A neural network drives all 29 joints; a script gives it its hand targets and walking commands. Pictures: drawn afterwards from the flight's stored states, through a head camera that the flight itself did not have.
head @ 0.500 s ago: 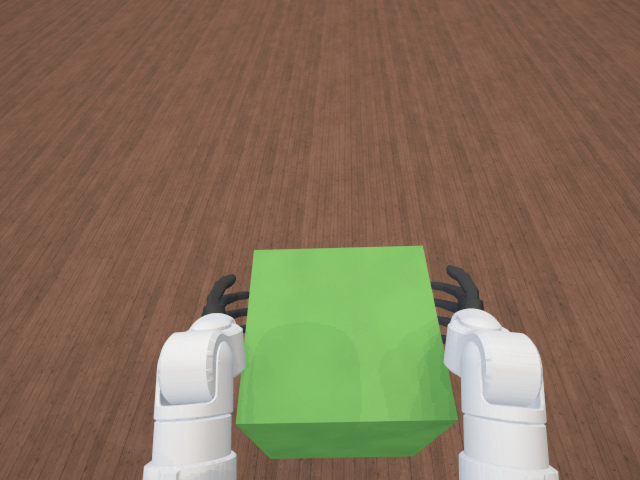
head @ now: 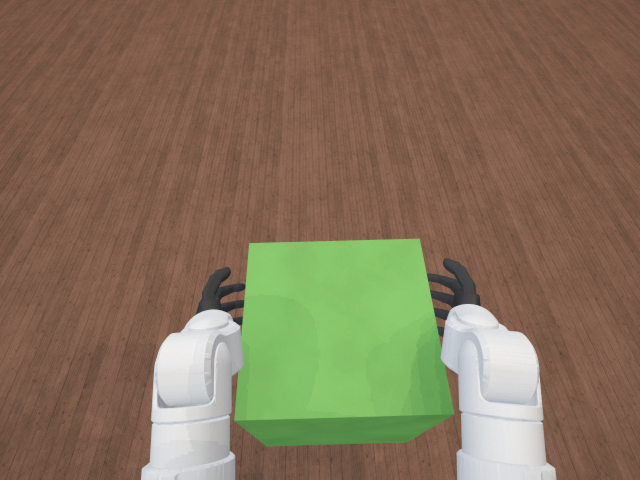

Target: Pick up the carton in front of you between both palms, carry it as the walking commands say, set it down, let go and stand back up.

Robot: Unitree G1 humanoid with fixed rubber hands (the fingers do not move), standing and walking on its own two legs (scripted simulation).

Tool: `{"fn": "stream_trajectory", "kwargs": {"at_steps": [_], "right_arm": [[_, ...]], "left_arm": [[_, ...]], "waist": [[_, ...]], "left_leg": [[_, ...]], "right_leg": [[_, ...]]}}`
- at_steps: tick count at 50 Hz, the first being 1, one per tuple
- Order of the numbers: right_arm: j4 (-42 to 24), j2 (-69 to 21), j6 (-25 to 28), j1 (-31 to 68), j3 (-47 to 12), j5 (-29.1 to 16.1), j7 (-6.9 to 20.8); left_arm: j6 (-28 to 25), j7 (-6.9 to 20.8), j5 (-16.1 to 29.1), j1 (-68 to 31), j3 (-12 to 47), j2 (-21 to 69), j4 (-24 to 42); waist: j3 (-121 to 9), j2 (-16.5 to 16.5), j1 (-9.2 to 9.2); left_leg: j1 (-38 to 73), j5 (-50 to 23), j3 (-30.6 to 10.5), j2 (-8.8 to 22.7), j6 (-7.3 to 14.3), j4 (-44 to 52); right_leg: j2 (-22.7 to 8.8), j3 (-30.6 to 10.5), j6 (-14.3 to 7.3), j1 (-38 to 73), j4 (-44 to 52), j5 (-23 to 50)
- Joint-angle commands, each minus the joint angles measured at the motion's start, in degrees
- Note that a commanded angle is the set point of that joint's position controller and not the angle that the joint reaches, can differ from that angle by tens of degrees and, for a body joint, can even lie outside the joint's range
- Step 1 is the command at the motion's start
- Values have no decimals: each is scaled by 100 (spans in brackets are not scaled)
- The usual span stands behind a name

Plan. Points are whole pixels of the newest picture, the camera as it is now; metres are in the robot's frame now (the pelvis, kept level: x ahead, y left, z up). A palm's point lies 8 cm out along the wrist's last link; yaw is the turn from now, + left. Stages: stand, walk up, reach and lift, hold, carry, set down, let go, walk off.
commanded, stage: carry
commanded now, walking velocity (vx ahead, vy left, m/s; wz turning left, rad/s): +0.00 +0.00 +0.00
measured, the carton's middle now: (335, 352) +0.31 +0.00 -0.05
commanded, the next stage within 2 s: none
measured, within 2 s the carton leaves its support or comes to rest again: neither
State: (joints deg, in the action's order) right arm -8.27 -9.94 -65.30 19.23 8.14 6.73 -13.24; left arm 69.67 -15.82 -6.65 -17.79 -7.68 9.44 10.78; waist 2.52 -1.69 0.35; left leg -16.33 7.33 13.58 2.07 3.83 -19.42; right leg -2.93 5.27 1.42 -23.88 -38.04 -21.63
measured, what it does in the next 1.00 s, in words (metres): walks ahead: right foot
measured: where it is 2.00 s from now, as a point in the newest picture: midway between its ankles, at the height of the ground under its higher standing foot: outside the picture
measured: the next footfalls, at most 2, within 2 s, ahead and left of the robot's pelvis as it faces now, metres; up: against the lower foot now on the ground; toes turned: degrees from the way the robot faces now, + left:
right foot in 0.08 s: +0.15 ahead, -0.13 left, +0.00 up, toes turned +18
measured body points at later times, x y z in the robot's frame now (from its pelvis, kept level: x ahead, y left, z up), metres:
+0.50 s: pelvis +0.14 -0.02 +0.00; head +0.13 -0.02 +0.45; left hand +0.42 +0.14 +0.05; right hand +0.45 -0.15 +0.06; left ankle +0.03 +0.08 -0.74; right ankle +0.11 -0.12 -0.74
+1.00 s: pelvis +0.12 -0.01 -0.01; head +0.10 -0.01 +0.44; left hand +0.41 +0.15 +0.01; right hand +0.43 -0.15 +0.01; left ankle +0.03 +0.08 -0.75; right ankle +0.11 -0.13 -0.75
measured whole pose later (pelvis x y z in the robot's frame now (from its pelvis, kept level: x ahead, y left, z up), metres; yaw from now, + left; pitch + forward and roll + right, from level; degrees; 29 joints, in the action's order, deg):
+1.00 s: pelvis +0.12 -0.01 -0.01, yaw +3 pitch +3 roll -1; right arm 13.3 -8.3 -38.8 13.2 10.4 15.0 -1.7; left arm 41.1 -2.4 -14.8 -12.1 -9.2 8.1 -13.0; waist -6.4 0.7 0.3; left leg -9.3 22.9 10.0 3.7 -0.3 -29.5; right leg -3.7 9.9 -0.1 -16.4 -31.5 -17.6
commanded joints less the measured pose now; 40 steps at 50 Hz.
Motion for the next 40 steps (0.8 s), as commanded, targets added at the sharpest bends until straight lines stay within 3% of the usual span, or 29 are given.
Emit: {"fn": "stream_trajectory", "kwargs": {"at_steps": [1,3,4,5,6,7,11,12,14,19,25,32,37,40], "right_arm": [[-389,-6254,-126,2010,-3777,-2478,2352],[-485,-6154,-164,2047,-3840,-2459,2329],[-437,-6106,-192,2036,-3863,-2415,2313],[-317,-6043,-222,1947,-3869,-2356,2294],[-396,-5969,-308,2114,-3923,-2389,2287],[-345,-5910,-397,2199,-3935,-2404,2297],[308,-5952,-505,2200,-3872,-2377,2400],[466,-6019,-481,2180,-3853,-2363,2425],[622,-6179,-432,2311,-3827,-2360,2473],[807,-6472,-91,2463,-3831,-2357,2575],[925,-6416,433,2195,-3817,-2163,2630],[1078,-6219,1114,1808,-3764,-1864,2677],[1316,-6016,1687,1559,-3577,-1554,2712],[1357,-5789,2040,1394,-3430,-1237,2664]], "left_arm": [[-264,2448,2526,-2922,3954,6017,794],[-212,2456,2537,-2972,3997,5940,934],[-157,2475,2540,-2977,4000,5885,922],[-83,2505,2561,-2976,3977,5782,865],[-72,2537,2462,-2961,3916,5778,609],[-39,2566,2435,-2762,3810,5763,329],[13,2643,2302,-2555,3652,5815,-364],[-2,2660,2306,-2579,3632,5868,-429],[-88,2694,2288,-2791,3643,5974,-506],[-430,2755,2394,-3186,3803,6247,-433],[-901,2816,2295,-3093,3929,6242,-548],[-1574,2909,1990,-2570,3825,6043,-891],[-2159,2900,1631,-2245,3638,5803,-1051],[-2517,2851,1373,-2105,3557,5568,-1040]], "waist": [[-3216,1079,65],[-3071,889,11],[-3000,769,-5],[-3020,413,15],[-3086,-108,16],[-3008,-366,-2],[-2709,-279,-4],[-2667,-88,-13],[-2670,-283,-18],[-2674,44,-44],[-2740,434,-11],[-2697,17,-23],[-2651,371,-7],[-2573,428,-6]], "left_leg": [[2191,-3789,-491,1331,343,-223],[1720,-2669,-296,1051,22,-504],[1291,-1879,-349,974,-167,-594],[784,-891,-326,883,-338,-771],[780,-361,-603,628,-471,-629],[918,-241,-659,625,-500,-617],[1000,-1665,-665,730,-577,-949],[987,-1618,-623,688,-612,-953],[773,-1735,-607,633,-662,-1010],[894,-1993,-600,522,-655,-766],[1606,-3525,-648,688,-556,-1028],[1077,-2291,-624,533,-590,-838],[1615,-3517,-724,770,-544,-946],[1458,-3495,-722,819,-521,-957]], "right_leg": [[53,265,7,842,995,1063],[-56,407,17,1490,1924,2541],[-351,243,-5,1939,1982,3013],[-886,-168,-29,2431,1752,4160],[-1148,-405,-321,2461,1249,4800],[-1149,-460,-410,2329,1216,4542],[-895,-135,-295,2015,956,5348],[-870,-115,-299,1919,999,5605],[-903,-78,-340,2233,771,6254],[-685,-22,-331,2161,697,5768],[-401,186,-160,1591,744,4395],[-579,38,-271,2167,694,5481],[-445,179,-128,1592,690,4138],[-463,175,-116,1668,741,3985]]}}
